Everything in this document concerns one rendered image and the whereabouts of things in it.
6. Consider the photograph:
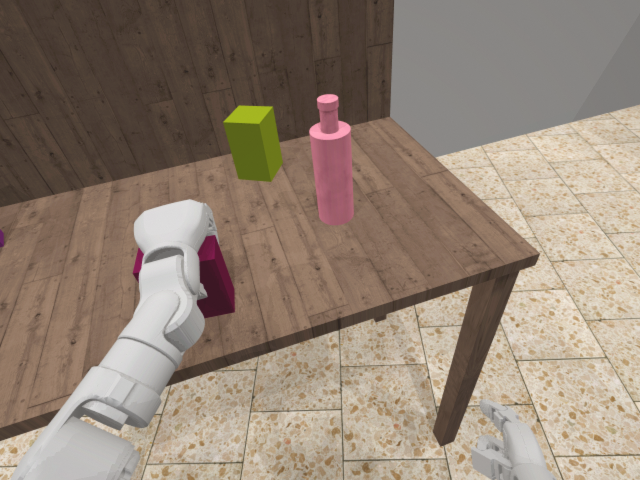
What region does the left robot upper arm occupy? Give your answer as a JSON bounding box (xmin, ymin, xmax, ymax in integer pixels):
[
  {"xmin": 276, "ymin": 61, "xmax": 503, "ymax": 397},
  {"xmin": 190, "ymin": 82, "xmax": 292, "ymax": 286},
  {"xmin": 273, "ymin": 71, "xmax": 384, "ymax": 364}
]
[{"xmin": 23, "ymin": 416, "xmax": 140, "ymax": 480}]

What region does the sponge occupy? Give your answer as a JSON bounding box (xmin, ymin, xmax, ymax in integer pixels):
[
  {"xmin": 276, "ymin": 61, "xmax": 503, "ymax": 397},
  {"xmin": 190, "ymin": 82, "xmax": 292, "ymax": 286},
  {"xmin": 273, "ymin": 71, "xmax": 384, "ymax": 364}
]
[{"xmin": 133, "ymin": 235, "xmax": 235, "ymax": 318}]

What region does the left robot forearm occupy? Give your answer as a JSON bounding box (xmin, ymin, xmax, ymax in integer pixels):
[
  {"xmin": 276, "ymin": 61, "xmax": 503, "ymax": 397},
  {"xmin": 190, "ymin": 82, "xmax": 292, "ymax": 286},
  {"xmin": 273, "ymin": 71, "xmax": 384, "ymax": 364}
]
[{"xmin": 10, "ymin": 241, "xmax": 205, "ymax": 480}]

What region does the table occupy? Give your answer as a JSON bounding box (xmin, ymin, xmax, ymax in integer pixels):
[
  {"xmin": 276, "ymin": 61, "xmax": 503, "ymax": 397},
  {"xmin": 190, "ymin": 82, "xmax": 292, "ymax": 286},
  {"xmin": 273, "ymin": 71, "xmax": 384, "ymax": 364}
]
[{"xmin": 0, "ymin": 0, "xmax": 540, "ymax": 447}]

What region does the right robot hand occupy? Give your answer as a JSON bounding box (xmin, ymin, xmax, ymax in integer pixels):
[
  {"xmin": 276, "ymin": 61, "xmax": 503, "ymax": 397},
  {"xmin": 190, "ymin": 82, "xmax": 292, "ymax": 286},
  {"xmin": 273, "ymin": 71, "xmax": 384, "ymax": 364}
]
[{"xmin": 471, "ymin": 399, "xmax": 547, "ymax": 480}]

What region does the left robot hand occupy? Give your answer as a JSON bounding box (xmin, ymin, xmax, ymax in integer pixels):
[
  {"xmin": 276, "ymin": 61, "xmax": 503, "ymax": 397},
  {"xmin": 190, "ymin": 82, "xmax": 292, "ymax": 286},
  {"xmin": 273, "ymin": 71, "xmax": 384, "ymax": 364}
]
[{"xmin": 134, "ymin": 199, "xmax": 219, "ymax": 300}]

